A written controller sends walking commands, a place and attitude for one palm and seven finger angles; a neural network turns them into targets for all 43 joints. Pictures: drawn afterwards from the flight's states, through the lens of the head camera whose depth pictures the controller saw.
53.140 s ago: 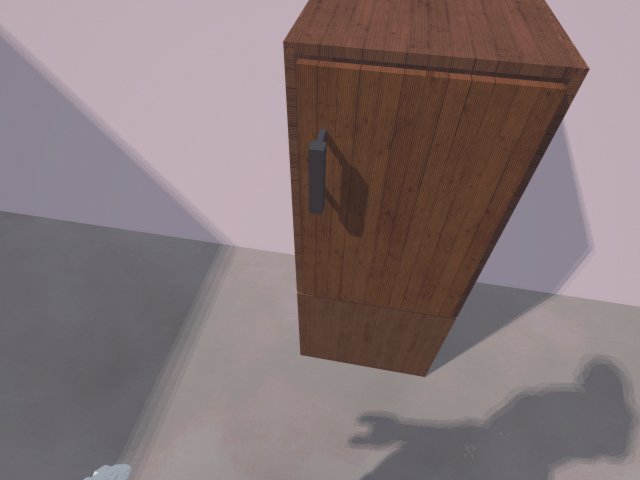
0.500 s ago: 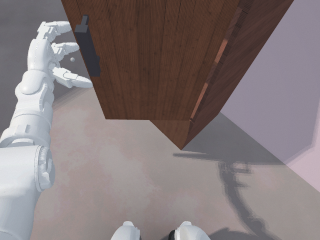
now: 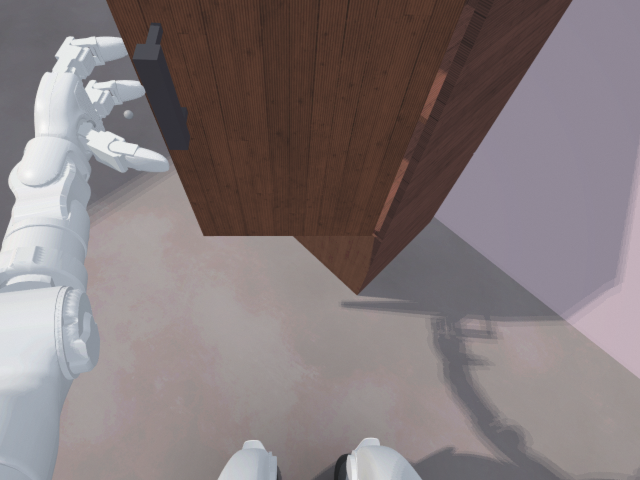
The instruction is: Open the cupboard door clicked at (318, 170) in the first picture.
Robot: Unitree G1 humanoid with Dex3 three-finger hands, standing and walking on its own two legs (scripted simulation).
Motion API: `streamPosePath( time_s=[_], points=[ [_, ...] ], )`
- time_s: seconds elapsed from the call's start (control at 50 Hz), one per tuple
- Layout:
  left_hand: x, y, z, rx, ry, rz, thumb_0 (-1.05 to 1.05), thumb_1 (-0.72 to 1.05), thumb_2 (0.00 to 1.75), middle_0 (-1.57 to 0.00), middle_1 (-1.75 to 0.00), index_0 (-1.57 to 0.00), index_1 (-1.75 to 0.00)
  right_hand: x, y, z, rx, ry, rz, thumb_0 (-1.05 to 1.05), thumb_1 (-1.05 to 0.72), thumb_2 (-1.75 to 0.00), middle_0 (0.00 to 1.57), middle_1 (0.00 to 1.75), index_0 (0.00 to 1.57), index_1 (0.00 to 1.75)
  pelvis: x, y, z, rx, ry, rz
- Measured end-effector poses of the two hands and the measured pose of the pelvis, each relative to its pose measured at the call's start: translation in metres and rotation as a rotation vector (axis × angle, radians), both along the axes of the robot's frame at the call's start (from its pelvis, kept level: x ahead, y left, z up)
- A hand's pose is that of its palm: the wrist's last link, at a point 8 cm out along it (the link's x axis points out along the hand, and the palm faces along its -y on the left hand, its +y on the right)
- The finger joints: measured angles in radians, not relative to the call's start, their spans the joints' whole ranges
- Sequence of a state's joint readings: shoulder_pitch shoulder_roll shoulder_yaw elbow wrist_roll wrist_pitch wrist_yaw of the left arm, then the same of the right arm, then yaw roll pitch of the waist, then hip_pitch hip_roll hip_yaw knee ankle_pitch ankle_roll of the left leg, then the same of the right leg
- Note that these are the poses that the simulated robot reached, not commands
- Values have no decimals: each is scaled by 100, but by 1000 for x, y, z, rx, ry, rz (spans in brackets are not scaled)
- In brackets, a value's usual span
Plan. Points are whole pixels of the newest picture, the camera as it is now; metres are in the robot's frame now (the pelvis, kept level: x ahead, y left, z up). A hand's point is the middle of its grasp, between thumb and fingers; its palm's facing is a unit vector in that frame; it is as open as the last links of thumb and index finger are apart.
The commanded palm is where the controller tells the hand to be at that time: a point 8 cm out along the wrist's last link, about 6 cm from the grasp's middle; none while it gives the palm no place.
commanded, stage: move the hooked fingers beside the handle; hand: left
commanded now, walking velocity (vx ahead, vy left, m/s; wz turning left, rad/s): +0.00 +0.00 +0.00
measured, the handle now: (168, 90) +0.56 +0.17 +0.11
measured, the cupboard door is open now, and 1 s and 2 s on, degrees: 47 46 46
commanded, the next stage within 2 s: none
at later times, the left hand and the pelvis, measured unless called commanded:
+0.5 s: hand (124, 103) +0.53 +0.21 +0.11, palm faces -0.03 -1.00 -0.02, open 14.4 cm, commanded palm +0.51 +0.23 +0.10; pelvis +0.00 +0.00 +0.00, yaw -2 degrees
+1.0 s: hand (119, 108) +0.53 +0.22 +0.11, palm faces -0.07 -1.00 -0.02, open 14.2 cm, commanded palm +0.50 +0.27 +0.10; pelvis +0.01 +0.00 +0.00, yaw -4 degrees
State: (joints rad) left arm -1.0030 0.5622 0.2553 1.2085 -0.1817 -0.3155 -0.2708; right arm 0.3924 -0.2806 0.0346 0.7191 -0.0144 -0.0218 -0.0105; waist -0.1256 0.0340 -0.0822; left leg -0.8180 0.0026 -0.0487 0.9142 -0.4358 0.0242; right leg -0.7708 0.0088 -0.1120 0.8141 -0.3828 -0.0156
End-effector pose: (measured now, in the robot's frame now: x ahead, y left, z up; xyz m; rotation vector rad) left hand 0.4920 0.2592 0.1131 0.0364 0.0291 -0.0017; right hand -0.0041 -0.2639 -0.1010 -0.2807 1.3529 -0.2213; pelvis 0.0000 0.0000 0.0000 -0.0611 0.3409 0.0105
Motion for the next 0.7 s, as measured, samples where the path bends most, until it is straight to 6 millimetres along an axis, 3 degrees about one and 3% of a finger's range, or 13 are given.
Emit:
streamPosePath(
  time_s=[0.7],
  points=[
    [19,10,0,-15,5,-44,-2,-50,30,-24,-119,-22,-118,-19,4,7,-19,39,-91,1,-91,-90,20,30,20,30,6,2,0,-4,26,-46]
  ],
)
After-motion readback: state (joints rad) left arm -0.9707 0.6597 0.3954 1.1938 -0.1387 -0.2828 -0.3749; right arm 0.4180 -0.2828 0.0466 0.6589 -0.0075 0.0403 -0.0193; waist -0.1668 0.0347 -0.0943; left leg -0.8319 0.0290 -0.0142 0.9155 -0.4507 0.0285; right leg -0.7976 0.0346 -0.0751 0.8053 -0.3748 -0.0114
